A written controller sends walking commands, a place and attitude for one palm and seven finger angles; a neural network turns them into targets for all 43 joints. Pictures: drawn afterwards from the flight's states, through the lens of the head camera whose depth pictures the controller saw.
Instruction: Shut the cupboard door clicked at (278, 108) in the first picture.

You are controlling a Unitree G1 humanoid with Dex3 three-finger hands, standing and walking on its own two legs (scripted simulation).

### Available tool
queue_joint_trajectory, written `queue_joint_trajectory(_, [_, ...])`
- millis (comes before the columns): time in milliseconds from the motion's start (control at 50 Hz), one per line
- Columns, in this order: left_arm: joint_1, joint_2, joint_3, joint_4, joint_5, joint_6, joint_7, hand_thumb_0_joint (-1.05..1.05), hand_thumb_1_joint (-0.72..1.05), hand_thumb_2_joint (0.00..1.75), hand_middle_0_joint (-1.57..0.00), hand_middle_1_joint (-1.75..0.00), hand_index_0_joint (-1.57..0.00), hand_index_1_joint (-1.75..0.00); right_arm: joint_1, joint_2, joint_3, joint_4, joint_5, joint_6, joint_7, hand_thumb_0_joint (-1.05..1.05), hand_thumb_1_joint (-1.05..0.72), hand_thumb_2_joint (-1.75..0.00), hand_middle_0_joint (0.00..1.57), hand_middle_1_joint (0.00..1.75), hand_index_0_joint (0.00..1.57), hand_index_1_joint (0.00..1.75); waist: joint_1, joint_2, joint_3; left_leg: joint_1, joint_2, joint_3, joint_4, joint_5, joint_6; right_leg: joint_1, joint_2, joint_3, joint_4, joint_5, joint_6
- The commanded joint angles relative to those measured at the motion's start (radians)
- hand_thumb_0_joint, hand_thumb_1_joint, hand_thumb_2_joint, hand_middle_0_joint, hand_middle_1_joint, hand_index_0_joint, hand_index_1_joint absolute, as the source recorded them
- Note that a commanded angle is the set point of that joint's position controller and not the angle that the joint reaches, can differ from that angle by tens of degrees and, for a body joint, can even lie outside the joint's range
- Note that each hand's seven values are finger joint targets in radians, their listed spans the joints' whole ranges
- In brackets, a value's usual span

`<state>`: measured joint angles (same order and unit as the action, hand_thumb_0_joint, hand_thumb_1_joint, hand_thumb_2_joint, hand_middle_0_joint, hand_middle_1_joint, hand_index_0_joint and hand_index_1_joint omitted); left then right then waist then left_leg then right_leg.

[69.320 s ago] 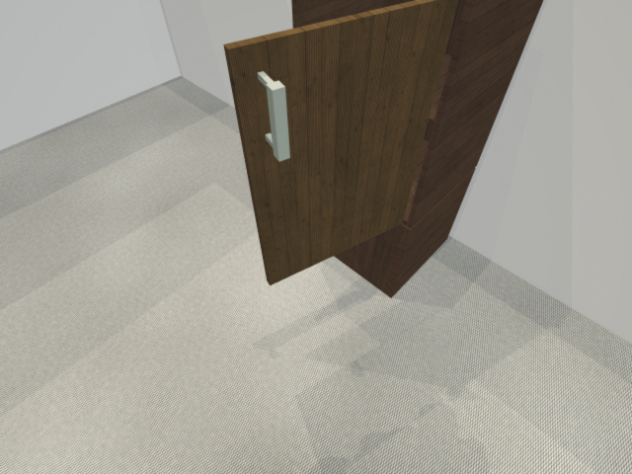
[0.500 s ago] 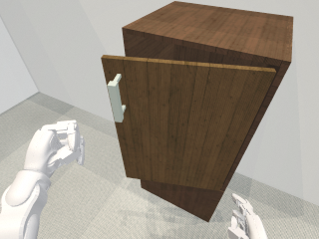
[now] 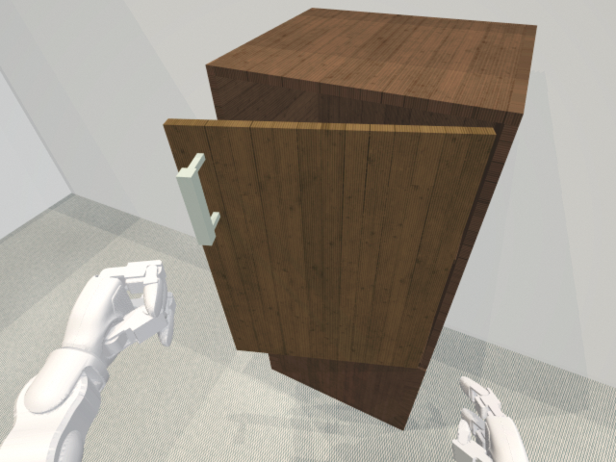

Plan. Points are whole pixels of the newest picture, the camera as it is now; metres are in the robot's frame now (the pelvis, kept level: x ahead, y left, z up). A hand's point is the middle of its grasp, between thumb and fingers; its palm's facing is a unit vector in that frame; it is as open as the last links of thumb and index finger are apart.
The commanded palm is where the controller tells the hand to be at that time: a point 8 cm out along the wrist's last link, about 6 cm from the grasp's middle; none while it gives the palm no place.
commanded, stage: bring the fist close to the handle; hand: left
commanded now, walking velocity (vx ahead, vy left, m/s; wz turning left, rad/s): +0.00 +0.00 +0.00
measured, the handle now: (202, 200) +0.42 +0.20 +0.15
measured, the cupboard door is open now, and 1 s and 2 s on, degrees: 19 19 16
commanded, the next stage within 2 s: push the door shut along its arc in 1.34 s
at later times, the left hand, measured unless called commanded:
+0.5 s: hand (174, 273) +0.28 +0.19 +0.16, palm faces +0.01 -1.00 -0.06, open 3.1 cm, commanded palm +0.25 +0.23 +0.15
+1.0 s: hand (201, 256) +0.32 +0.17 +0.14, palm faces -0.05 -1.00 -0.03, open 3.1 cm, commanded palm +0.29 +0.22 +0.15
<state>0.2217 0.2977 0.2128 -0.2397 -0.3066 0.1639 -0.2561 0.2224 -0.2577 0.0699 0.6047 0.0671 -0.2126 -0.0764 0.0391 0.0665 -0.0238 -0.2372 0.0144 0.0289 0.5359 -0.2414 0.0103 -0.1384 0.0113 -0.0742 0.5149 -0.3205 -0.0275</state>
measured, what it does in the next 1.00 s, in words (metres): stands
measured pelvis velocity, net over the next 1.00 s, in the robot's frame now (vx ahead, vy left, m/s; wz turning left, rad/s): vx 0.01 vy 0.01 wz -0.01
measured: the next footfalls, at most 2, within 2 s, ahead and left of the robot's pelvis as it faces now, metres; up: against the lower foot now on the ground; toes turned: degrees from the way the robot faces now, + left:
none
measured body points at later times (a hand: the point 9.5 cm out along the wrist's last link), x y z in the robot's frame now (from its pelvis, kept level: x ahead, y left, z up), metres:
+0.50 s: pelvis +0.01 +0.00 +0.00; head -0.01 -0.02 +0.45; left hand +0.27 +0.24 +0.16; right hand +0.20 -0.24 -0.07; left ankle +0.03 +0.11 -0.73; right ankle -0.02 -0.10 -0.73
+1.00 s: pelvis +0.01 +0.01 +0.00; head -0.01 -0.01 +0.45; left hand +0.31 +0.22 +0.15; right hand +0.19 -0.22 -0.08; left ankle +0.03 +0.11 -0.73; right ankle -0.02 -0.10 -0.73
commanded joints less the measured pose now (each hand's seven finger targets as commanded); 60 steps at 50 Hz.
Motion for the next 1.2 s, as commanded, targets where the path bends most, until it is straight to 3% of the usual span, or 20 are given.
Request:
queue_joint_trajectory(0, [-0.279,0.226,0.184,-0.243,-0.027,-0.098,0.027,0.0,0.9,0.9,-1.3,-1.5,-1.3,-1.5,-0.166,-0.102,-0.047,-0.182,-0.001,-0.064,-0.02,0.0,-0.9,-0.9,0.2,0.3,0.2,0.3,0.01,-0.082,-0.126,0.116,-0.02,-0.031,-0.04,0.115,0.032,-0.094,-0.024,0.068,-0.12,0.163,0.039])
queue_joint_trajectory(120, [-0.314,0.158,0.109,-0.157,-0.025,-0.169,0.019,0.0,0.9,0.9,-1.3,-1.5,-1.3,-1.5,-0.141,-0.1,-0.044,-0.148,0.003,-0.085,-0.016,0.0,-0.9,-0.9,0.2,0.3,0.2,0.3,-0.01,-0.001,-0.097,0.133,-0.021,-0.028,-0.036,0.129,0.027,-0.12,-0.016,0.051,-0.098,0.228,0.033])
queue_joint_trajectory(200, [-0.283,0.152,0.086,-0.025,-0.018,-0.09,-0.02,0.0,0.9,0.9,-1.3,-1.5,-1.3,-1.5,-0.134,-0.116,-0.052,-0.151,0.013,-0.07,-0.019,0.0,-0.9,-0.9,0.2,0.3,0.2,0.3,-0.005,-0.085,-0.046,0.076,-0.021,-0.027,-0.028,0.101,0.03,-0.132,-0.03,0.072,-0.107,0.227,0.048])
queue_joint_trajectory(280, [-0.336,0.187,0.127,-0.082,-0.02,-0.065,-0.015,0.0,0.9,0.9,-1.3,-1.5,-1.3,-1.5,-0.157,-0.116,-0.055,-0.177,0.01,-0.053,-0.018,0.0,-0.9,-0.9,0.2,0.3,0.2,0.3,0.009,-0.099,-0.126,0.086,-0.024,-0.025,-0.018,0.137,0.034,-0.092,-0.041,0.082,-0.087,0.282,0.057])
queue_joint_trajectory(360, [-0.399,0.245,0.19,-0.194,-0.019,-0.134,0.03,0.0,0.9,0.9,-1.3,-1.5,-1.3,-1.5,-0.158,-0.105,-0.056,-0.181,0.002,-0.058,-0.014,0.0,-0.9,-0.9,0.2,0.3,0.2,0.3,0.014,-0.044,-0.22,0.15,-0.02,-0.021,-0.013,0.219,0.031,-0.058,-0.027,0.056,-0.051,0.373,0.041])
queue_joint_trajectory(440, [-0.379,0.153,0.104,-0.142,-0.004,-0.157,0.046,0.0,0.9,0.9,-1.3,-1.5,-1.3,-1.5,-0.138,-0.101,-0.053,-0.164,0.002,-0.059,-0.006,0.0,-0.9,-0.9,0.2,0.3,0.2,0.3,-0.004,-0.01,-0.156,0.153,-0.017,-0.018,-0.021,0.221,0.026,-0.102,-0.012,0.033,-0.047,0.36,0.031])
queue_joint_trajectory(540, [-0.357,0.117,0.056,-0.032,0.008,-0.064,0.036,0.0,0.9,0.9,-1.3,-1.5,-1.3,-1.5,-0.131,-0.115,-0.058,-0.166,0.012,-0.033,-0.007,0.0,-0.9,-0.9,0.2,0.3,0.2,0.3,-0.008,-0.074,-0.076,0.105,-0.016,-0.028,-0.039,0.146,0.028,-0.137,-0.011,0.029,-0.072,0.268,0.031])
queue_joint_trajectory(560, [-0.348,0.155,0.083,-0.026,0.013,-0.051,0.039,0.0,0.9,0.9,-1.3,-1.5,-1.3,-1.5,-0.135,-0.125,-0.063,-0.165,0.011,-0.026,-0.009,0.0,-0.9,-0.9,0.2,0.3,0.2,0.3,-0.005,-0.101,-0.084,0.104,-0.013,-0.025,-0.034,0.151,0.033,-0.129,-0.014,0.039,-0.079,0.272,0.035])
queue_joint_trajectory(580, [-0.396,0.135,0.062,-0.057,0.017,-0.045,0.04,0.0,0.9,0.9,-1.3,-1.5,-1.3,-1.5,-0.144,-0.119,-0.06,-0.174,0.011,-0.019,-0.01,0.0,-0.9,-0.9,0.2,0.3,0.2,0.3,-0.01,-0.09,-0.117,0.116,-0.016,-0.025,-0.038,0.161,0.033,-0.116,-0.016,0.035,-0.07,0.28,0.034])
queue_joint_trajectory(660, [-0.498,0.203,0.121,-0.142,0.017,-0.084,0.071,0.0,0.9,0.9,-1.3,-1.5,-1.3,-1.5,-0.155,-0.11,-0.055,-0.176,0.001,-0.014,-0.014,0.0,-0.9,-0.9,0.2,0.3,0.2,0.3,-0.007,-0.056,-0.191,0.164,-0.013,-0.026,-0.03,0.204,0.032,-0.09,-0.012,0.037,-0.061,0.313,0.028])
queue_joint_trajectory(680, [-0.519,0.176,0.104,-0.16,0.015,-0.102,0.076,0.0,0.9,0.9,-1.3,-1.5,-1.3,-1.5,-0.159,-0.102,-0.051,-0.178,-0.002,-0.017,-0.012,0.0,-0.9,-0.9,0.2,0.3,0.2,0.3,-0.008,-0.03,-0.217,0.176,-0.015,-0.027,-0.035,0.214,0.03,-0.079,-0.012,0.032,-0.054,0.315,0.023])
queue_joint_trajectory(760, [-0.537,0.149,0.072,-0.086,0.021,-0.134,0.086,0.0,0.9,0.9,-1.3,-1.5,-1.3,-1.5,-0.147,-0.104,-0.051,-0.152,0.0,-0.018,-0.009,0.0,-0.9,-0.9,0.2,0.3,0.2,0.3,-0.022,-0.019,-0.177,0.178,-0.008,-0.031,-0.037,0.201,0.025,-0.106,-0.005,0.026,-0.06,0.291,0.019])
queue_joint_trajectory(800, [-0.556,0.09,0.009,-0.019,0.028,-0.112,0.077,0.0,0.9,0.9,-1.3,-1.5,-1.3,-1.5,-0.147,-0.103,-0.05,-0.147,0.006,-0.011,-0.01,0.0,-0.9,-0.9,0.2,0.3,0.2,0.3,-0.033,-0.024,-0.13,0.165,-0.008,-0.035,-0.048,0.167,0.023,-0.133,-0.004,0.021,-0.068,0.258,0.019])
queue_joint_trajectory(880, [-0.558,0.087,-0.007,0.087,0.038,-0.041,0.071,0.0,0.9,0.9,-1.3,-1.5,-1.3,-1.5,-0.151,-0.114,-0.052,-0.149,0.014,0.013,-0.011,0.0,-0.9,-0.9,0.2,0.3,0.2,0.3,-0.026,-0.064,-0.093,0.127,-0.012,-0.04,-0.064,0.116,0.025,-0.136,-0.01,0.027,-0.087,0.208,0.02])
queue_joint_trajectory(960, [-0.597,0.143,0.043,-0.002,0.049,-0.047,0.101,0.0,0.9,0.9,-1.3,-1.5,-1.3,-1.5,-0.165,-0.113,-0.054,-0.173,0.006,0.024,-0.007,0.0,-0.9,-0.9,0.2,0.3,0.2,0.3,-0.006,-0.054,-0.186,0.165,-0.009,-0.039,-0.062,0.16,0.026,-0.091,-0.011,0.029,-0.077,0.241,0.015])
queue_joint_trajectory(1040, [-0.59,0.127,0.054,-0.097,0.048,-0.116,0.14,0.0,0.9,0.9,-1.3,-1.5,-1.3,-1.5,-0.164,-0.096,-0.051,-0.178,-0.005,0.013,0.004,0.0,-0.9,-0.9,0.2,0.3,0.2,0.3,0.0,-0.037,-0.254,0.209,-0.005,-0.033,-0.059,0.243,0.021,-0.056,-0.003,0.02,-0.053,0.315,0.01])
queue_joint_trajectory(1060, [-0.561,0.174,0.096,-0.066,0.049,-0.123,0.148,0.0,0.9,0.9,-1.3,-1.5,-1.3,-1.5,-0.153,-0.105,-0.055,-0.167,-0.008,0.018,0.005,0.0,-0.9,-0.9,0.2,0.3,0.2,0.3,0.003,-0.069,-0.241,0.194,-0.002,-0.031,-0.057,0.242,0.023,-0.048,-0.003,0.026,-0.06,0.325,0.013])
queue_joint_trajectory(1120, [-0.568,0.114,0.046,0.008,0.057,-0.11,0.144,0.0,0.9,0.9,-1.3,-1.5,-1.3,-1.5,-0.16,-0.1,-0.051,-0.159,0.0,0.031,0.01,0.0,-0.9,-0.9,0.2,0.3,0.2,0.3,-0.015,-0.06,-0.135,0.151,-0.006,-0.023,-0.073,0.171,0.02,-0.095,-0.003,0.026,-0.078,0.263,0.016])
queue_joint_trajectory(1160, [-0.546,0.155,0.074,0.062,0.062,-0.083,0.136,0.0,0.9,0.9,-1.3,-1.5,-1.3,-1.5,-0.158,-0.115,-0.058,-0.152,0.004,0.043,0.008,0.0,-0.9,-0.9,0.2,0.3,0.2,0.3,-0.013,-0.063,-0.097,0.134,-0.006,-0.018,-0.074,0.141,0.024,-0.103,-0.006,0.037,-0.099,0.235,0.017])
queue_joint_trajectory(1180, [-0.533,0.107,0.033,0.061,0.063,-0.067,0.126,0.0,0.9,0.9,-1.3,-1.5,-1.3,-1.5,-0.167,-0.106,-0.054,-0.164,0.008,0.049,0.009,0.0,-0.9,-0.9,0.2,0.3,0.2,0.3,-0.012,-0.029,-0.095,0.136,-0.009,-0.016,-0.08,0.134,0.022,-0.104,-0.007,0.034,-0.098,0.223,0.015])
